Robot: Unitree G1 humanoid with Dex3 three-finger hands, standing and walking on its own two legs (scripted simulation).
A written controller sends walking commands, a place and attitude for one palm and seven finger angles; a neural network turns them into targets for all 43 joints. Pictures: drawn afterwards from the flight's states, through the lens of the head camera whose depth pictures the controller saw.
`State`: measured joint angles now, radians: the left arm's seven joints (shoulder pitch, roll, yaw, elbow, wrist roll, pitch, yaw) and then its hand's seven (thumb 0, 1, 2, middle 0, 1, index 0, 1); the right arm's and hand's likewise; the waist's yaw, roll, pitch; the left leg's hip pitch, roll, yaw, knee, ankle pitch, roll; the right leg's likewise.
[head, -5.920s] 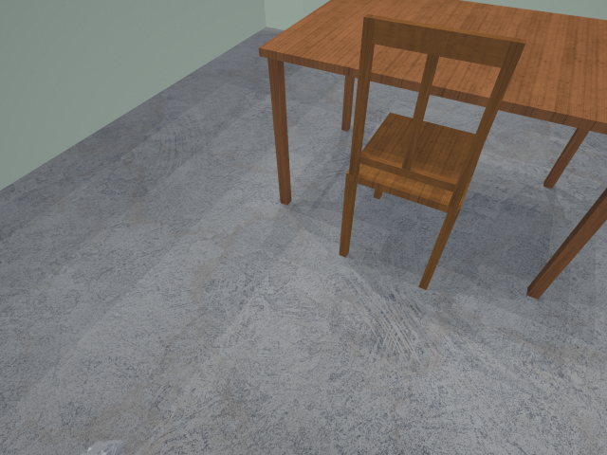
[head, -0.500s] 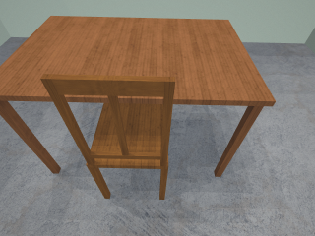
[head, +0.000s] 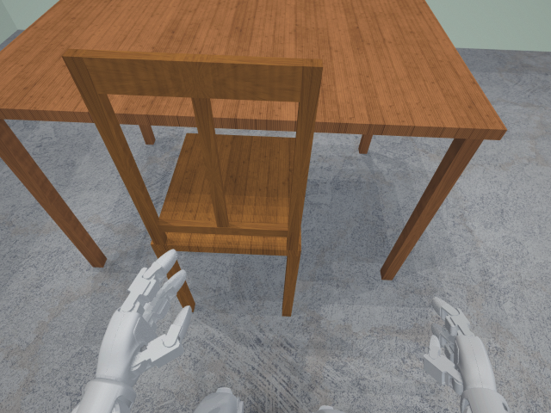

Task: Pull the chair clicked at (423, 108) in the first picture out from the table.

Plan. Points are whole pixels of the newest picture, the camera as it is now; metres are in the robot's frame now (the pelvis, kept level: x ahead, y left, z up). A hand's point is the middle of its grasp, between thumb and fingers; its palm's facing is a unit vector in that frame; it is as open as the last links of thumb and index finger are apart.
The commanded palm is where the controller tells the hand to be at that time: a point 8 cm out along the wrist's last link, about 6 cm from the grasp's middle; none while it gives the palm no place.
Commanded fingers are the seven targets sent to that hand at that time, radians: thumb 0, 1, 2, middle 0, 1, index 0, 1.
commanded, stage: raise the hand toward the chair's back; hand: left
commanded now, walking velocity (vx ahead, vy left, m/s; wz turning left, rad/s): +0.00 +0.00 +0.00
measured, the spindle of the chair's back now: (213, 172) +0.53 +0.15 +0.01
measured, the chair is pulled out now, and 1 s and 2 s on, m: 0.00 0.00 0.00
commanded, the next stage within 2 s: aim the fingers beside a spindle in 1.74 s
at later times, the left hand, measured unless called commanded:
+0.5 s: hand (137, 342) +0.21 +0.20 +0.02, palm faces +0.01 -1.00 -0.03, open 13.1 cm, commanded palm +0.18 +0.25 +0.02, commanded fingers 0.00 -0.13 0.46 -0.10 -0.14 -0.10 -0.14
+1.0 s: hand (116, 330) +0.22 +0.22 +0.03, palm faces +0.01 -1.00 -0.05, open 16.6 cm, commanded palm +0.20 +0.28 +0.04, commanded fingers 0.00 -0.50 0.30 -0.06 -0.08 -0.06 -0.08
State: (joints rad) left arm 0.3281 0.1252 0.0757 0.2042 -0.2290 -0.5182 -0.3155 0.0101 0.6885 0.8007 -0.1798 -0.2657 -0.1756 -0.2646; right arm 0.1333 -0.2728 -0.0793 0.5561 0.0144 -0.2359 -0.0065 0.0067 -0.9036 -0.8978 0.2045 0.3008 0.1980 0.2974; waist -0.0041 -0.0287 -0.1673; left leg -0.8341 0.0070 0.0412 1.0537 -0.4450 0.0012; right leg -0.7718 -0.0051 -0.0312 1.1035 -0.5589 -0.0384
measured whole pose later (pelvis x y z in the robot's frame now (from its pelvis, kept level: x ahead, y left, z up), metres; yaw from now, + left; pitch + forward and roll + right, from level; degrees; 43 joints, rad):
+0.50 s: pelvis -0.02 +0.02 -0.02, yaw +0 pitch +15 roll -3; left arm 0.35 0.21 0.14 0.03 -0.25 -0.38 -0.20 0.01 0.09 0.55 -0.13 -0.18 -0.12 -0.18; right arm 0.28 -0.20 0.02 0.59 0.01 -0.19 -0.06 0.01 -0.90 -0.90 0.21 0.30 0.20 0.30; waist -0.03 0.05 -0.14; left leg -0.99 0.03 -0.01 1.17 -0.45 0.02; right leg -0.88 0.02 -0.08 1.15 -0.53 -0.02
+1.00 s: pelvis -0.01 +0.03 -0.01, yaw +1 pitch +15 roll -4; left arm 0.34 0.24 0.15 0.01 -0.25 -0.37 -0.24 0.00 -0.45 0.32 -0.07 -0.09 -0.07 -0.09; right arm 0.19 -0.22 0.03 0.51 0.01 -0.17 -0.05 0.01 -0.90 -0.90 0.21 0.30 0.20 0.30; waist 0.00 0.04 -0.15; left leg -0.95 0.01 -0.02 1.15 -0.47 0.04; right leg -0.82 0.01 -0.09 1.10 -0.55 -0.01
